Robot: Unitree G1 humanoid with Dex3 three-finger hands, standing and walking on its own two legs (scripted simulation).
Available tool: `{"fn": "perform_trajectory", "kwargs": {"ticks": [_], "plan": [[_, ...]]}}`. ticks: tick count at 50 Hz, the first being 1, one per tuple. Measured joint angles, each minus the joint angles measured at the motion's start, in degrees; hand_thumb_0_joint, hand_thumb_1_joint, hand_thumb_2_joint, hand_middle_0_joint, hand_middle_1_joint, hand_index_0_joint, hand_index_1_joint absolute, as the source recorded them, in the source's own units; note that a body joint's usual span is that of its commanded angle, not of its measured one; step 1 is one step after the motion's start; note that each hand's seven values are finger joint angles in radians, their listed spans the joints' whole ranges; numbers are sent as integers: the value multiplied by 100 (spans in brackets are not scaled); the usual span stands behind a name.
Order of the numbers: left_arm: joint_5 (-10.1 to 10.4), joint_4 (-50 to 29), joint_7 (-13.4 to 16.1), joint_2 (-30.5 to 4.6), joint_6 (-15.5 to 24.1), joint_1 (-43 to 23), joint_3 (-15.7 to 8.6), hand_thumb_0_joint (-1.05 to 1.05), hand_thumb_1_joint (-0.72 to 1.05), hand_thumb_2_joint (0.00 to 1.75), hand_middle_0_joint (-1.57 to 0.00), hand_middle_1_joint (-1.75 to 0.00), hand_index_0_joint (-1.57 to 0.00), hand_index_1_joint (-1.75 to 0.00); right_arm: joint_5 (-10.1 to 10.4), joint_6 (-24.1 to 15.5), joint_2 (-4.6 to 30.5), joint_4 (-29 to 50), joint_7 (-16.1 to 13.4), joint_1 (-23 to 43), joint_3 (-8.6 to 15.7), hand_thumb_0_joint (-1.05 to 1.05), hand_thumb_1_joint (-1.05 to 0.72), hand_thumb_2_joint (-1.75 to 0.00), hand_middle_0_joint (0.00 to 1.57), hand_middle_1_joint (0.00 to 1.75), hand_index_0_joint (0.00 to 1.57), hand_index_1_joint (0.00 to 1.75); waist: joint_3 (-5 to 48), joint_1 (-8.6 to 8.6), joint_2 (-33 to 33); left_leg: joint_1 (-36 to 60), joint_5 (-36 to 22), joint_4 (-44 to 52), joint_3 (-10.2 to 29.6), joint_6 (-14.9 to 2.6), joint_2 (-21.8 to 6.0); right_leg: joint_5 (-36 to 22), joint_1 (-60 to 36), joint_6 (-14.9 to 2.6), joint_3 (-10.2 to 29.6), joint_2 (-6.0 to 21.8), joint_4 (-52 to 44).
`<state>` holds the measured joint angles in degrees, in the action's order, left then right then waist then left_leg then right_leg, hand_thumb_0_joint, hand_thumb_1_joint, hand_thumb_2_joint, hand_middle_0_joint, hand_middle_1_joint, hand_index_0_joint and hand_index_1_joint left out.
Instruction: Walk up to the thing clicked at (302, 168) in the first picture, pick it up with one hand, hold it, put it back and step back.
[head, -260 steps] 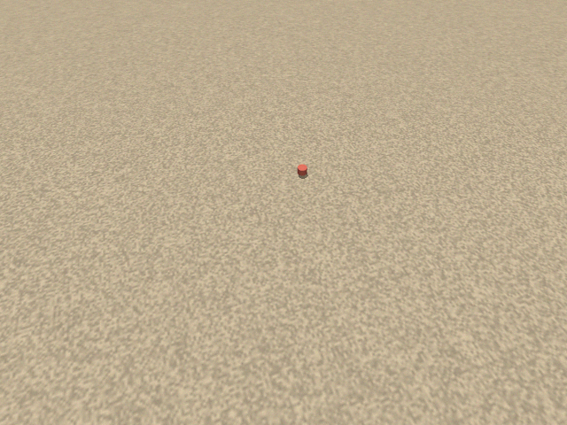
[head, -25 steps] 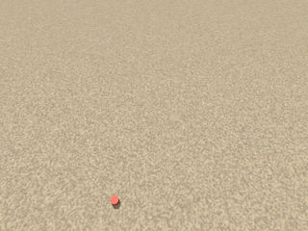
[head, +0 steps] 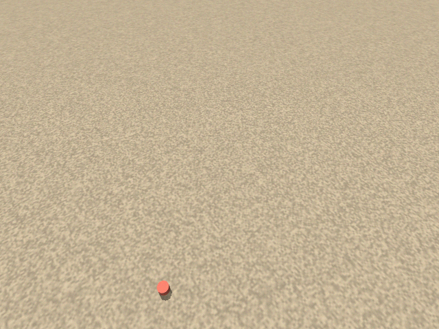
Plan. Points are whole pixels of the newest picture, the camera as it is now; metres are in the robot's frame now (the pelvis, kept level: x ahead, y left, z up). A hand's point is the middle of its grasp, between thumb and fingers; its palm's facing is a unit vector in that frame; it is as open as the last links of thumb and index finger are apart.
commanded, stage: stand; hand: left
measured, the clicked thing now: (163, 288) +0.41 +0.26 -0.77
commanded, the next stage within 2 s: none
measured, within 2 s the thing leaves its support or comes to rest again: neither
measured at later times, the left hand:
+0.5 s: hand out of the picture +0.08 +0.25 -0.15, palm faces -0.02 -0.94 -0.35, open 7.4 cm
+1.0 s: hand out of the picture +0.08 +0.24 -0.15, palm faces -0.02 -0.94 -0.35, open 7.4 cm
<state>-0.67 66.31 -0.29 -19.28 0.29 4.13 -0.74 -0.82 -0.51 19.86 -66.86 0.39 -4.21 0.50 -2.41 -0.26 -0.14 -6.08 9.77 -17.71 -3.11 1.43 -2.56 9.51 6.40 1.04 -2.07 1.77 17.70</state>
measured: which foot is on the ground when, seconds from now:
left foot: down 0.00-1.00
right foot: down 0.00-1.00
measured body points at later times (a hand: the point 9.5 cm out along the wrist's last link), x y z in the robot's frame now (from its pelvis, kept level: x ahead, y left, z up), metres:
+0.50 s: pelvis +0.00 -0.01 +0.00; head +0.01 -0.01 +0.45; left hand +0.08 +0.30 -0.13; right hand +0.08 -0.31 -0.14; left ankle +0.00 +0.13 -0.75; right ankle +0.00 -0.13 -0.75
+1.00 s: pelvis +0.01 -0.01 +0.00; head +0.01 -0.01 +0.45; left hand +0.08 +0.29 -0.13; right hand +0.08 -0.31 -0.14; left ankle +0.00 +0.13 -0.75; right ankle +0.00 -0.13 -0.75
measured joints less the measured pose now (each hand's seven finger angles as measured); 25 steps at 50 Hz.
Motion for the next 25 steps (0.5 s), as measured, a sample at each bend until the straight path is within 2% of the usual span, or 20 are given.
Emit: {"fn": "perform_trajectory", "kwargs": {"ticks": [25], "plan": [[13,-102,15,-57,32,167,83,0,90,90,-20,-30,-21,-30,-6,14,21,47,30,-91,-25,0,-90,-90,21,30,21,30,-7,4,-37,60,-12,61,23,53,-46,25,-42,-50,-24,-48,-11]]}}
